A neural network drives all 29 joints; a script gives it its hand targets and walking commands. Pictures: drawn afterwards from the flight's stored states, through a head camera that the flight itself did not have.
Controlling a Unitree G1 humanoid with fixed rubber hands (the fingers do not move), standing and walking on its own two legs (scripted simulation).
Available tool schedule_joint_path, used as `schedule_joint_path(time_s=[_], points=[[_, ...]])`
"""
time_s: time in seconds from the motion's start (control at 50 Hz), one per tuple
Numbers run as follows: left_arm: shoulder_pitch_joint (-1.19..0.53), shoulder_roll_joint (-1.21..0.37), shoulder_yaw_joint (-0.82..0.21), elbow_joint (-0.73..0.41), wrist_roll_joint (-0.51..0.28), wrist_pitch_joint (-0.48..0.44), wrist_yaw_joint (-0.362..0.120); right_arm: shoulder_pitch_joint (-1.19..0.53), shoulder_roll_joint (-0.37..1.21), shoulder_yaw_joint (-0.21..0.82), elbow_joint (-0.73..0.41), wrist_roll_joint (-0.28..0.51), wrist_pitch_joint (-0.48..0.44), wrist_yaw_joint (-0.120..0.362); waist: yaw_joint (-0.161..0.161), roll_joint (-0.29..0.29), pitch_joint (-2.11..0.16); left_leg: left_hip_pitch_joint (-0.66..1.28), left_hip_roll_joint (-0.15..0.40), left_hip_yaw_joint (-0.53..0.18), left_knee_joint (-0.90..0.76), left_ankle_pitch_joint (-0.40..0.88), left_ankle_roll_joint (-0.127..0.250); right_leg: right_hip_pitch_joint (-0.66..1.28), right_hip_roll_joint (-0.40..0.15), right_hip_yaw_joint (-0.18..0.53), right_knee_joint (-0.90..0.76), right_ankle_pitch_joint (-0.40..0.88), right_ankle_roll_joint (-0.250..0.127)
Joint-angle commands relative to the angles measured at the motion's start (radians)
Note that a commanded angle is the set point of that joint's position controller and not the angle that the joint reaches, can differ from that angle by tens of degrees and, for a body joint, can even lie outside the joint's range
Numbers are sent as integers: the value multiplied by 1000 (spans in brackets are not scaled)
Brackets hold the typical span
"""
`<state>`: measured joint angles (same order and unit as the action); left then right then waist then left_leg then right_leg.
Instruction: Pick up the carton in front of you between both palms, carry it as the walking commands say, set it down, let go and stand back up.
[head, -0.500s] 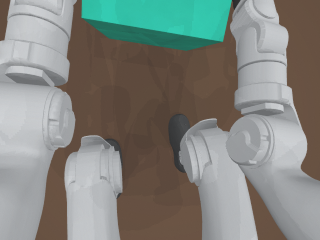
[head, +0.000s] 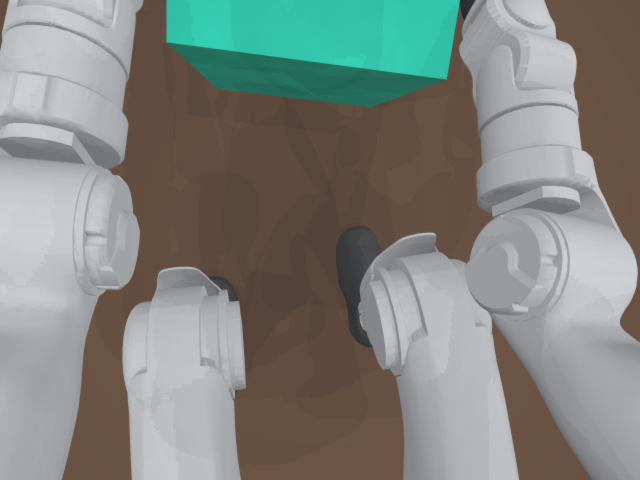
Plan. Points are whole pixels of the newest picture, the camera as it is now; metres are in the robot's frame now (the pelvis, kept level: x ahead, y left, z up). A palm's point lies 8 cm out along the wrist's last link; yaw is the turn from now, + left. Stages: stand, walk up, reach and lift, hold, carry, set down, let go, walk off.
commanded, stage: set down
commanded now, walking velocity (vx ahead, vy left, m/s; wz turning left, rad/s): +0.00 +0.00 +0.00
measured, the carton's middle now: out of the picture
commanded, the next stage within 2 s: let go in 1.90 s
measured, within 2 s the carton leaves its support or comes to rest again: rests again in 0.20 s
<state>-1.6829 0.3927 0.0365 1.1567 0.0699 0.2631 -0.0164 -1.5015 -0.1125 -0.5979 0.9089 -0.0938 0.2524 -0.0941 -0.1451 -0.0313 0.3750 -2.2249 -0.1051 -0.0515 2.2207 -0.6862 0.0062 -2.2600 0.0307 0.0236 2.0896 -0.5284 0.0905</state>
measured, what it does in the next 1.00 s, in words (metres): stands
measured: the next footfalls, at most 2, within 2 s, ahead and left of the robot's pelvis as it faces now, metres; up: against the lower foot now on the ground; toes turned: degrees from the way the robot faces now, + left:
none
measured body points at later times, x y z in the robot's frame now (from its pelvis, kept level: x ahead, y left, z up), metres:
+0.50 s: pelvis +0.00 +0.00 -0.01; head +0.39 +0.04 +0.20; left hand +0.61 +0.10 -0.20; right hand +0.55 -0.21 -0.19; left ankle +0.07 +0.11 -0.35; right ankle +0.13 -0.14 -0.35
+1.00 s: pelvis +0.00 +0.00 +0.00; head +0.38 +0.01 +0.22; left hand +0.64 +0.13 -0.15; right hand +0.55 -0.23 -0.16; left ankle +0.07 +0.10 -0.35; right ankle +0.13 -0.14 -0.35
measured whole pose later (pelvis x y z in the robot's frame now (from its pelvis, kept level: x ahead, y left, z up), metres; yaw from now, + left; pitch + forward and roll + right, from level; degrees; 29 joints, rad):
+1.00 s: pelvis +0.00 +0.00 +0.00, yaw +0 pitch +37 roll -5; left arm -1.81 0.60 -0.19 1.20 -0.18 0.19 -0.03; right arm -1.50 -0.20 -0.40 0.95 0.13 0.13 -0.18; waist -0.16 -0.02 0.44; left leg -2.19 -0.08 -0.07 2.23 -0.69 0.00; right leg -2.23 0.02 -0.01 2.09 -0.52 0.07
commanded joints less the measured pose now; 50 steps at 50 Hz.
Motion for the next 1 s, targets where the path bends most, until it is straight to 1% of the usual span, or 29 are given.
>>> schedule_joint_path(time_s=[0.0,0.08,0.2,0.28,0.4,0.42,0.48,0.52,0.56,0.6,0.62,0.66,0.7,0.74,0.78,0.82,0.88,0.94,0.98], points=[[-381,-759,-135,-122,-70,-53,-196,-411,736,262,-21,78,-15,217,-32,234,-918,417,1,8,-233,382,21,505,62,-101,-43,342,-53],[-333,-738,-106,-93,-42,-47,-195,-388,715,236,5,62,-15,230,-21,208,-848,400,5,-3,-232,376,27,468,61,-98,-37,315,-52],[-276,-695,-74,-62,0,-34,-194,-350,665,196,36,39,-15,241,-5,192,-765,392,13,-14,-233,366,33,418,59,-96,-30,276,-52],[-238,-661,-54,-42,29,-25,-192,-327,627,174,52,27,-16,243,8,186,-716,391,19,-19,-233,356,37,391,58,-94,-26,254,-50],[-193,-588,-12,-11,83,-17,-187,-289,558,138,63,11,-23,233,30,178,-648,381,28,-24,-229,337,40,377,57,-92,-18,231,-42],[-198,-566,-6,-14,90,-20,-186,-280,547,131,69,8,-26,229,36,176,-643,385,32,-24,-227,343,38,381,56,-92,-14,234,-38],[-209,-465,3,-14,105,-30,-167,-235,452,89,87,-4,-41,200,25,187,-653,417,47,-28,-228,360,29,403,50,-100,-10,239,-30],[-211,-290,18,-26,103,-45,-127,-181,287,41,96,-8,-63,155,11,196,-687,454,63,-36,-232,389,16,427,39,-111,-4,254,-23],[-238,-76,23,-44,80,-67,-69,-141,81,8,111,-2,-99,92,-2,206,-726,486,72,-43,-230,405,3,438,30,-117,-5,271,-17],[-292,132,-1,-71,16,-99,-8,-130,-127,9,122,37,-147,30,-21,209,-801,524,84,-59,-219,454,-8,467,18,-117,-4,321,-10],[-349,190,-31,-82,-21,-112,16,-151,-179,25,133,64,-166,5,-30,214,-857,542,91,-66,-210,482,-13,482,13,-113,-3,353,-8],[-438,232,-97,-94,-98,-127,36,-198,-234,60,131,112,-190,-24,-59,227,-951,569,98,-72,-190,513,-18,519,6,-104,-1,406,-9],[-469,216,-176,-91,-176,-135,29,-225,-251,101,128,154,-202,-32,-89,247,-988,573,102,-72,-177,529,-20,540,-4,-98,-1,447,-18],[-474,200,-236,-77,-239,-135,12,-240,-261,136,113,185,-205,-35,-116,261,-1034,567,105,-67,-171,512,-19,577,-13,-98,-2,470,-30],[-469,197,-265,-56,-279,-130,-5,-248,-259,161,90,203,-198,-39,-135,261,-1070,545,104,-58,-172,473,-17,624,-18,-97,-7,481,-38],[-458,209,-271,-35,-295,-121,-19,-251,-253,173,63,210,-185,-45,-144,255,-1101,527,103,-46,-178,440,-13,664,-19,-97,-17,488,-42],[-449,246,-252,-19,-285,-108,-25,-251,-248,176,0,211,-166,-63,-141,249,-1189,536,98,-23,-194,420,-9,738,-15,-100,-38,505,-41],[-457,287,-211,-57,-255,-93,-13,-247,-243,193,-90,225,-145,-88,-120,248,-1359,573,85,14,-221,420,-4,866,-3,-108,-69,546,-40],[-459,307,-176,-83,-231,-74,-3,-225,-235,210,-129,236,-121,-106,-103,244,-1447,593,72,40,-250,410,0,933,5,-117,-99,555,-41]])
